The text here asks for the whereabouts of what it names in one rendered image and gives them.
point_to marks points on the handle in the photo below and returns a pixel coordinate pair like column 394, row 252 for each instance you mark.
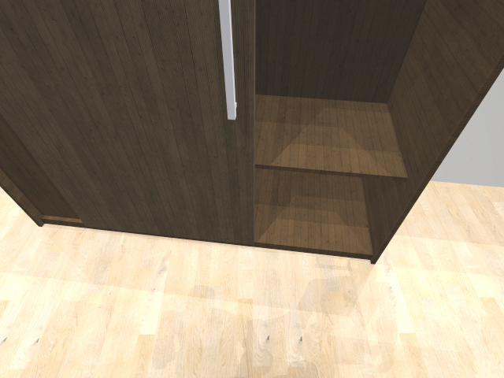
column 227, row 47

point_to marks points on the wardrobe door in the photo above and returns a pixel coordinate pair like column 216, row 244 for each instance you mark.
column 25, row 172
column 123, row 105

